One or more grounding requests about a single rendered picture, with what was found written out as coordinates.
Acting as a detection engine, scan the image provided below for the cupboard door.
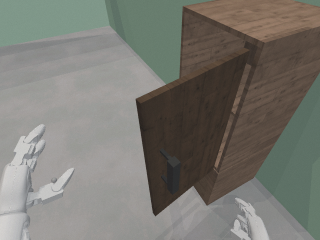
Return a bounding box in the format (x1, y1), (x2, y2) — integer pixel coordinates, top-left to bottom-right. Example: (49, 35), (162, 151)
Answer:
(135, 48), (250, 216)

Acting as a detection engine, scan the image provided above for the right robot hand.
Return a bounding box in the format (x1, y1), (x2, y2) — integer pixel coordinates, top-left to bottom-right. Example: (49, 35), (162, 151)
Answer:
(230, 198), (270, 240)

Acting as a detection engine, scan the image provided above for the robot left forearm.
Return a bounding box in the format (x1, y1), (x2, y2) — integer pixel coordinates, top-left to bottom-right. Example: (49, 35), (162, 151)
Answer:
(0, 212), (31, 240)

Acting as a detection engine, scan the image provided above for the handle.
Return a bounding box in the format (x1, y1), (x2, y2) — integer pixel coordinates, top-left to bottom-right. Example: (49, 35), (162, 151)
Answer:
(159, 148), (181, 195)

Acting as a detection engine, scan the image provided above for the left robot hand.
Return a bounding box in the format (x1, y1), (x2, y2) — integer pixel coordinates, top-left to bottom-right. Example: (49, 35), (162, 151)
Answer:
(0, 124), (75, 215)

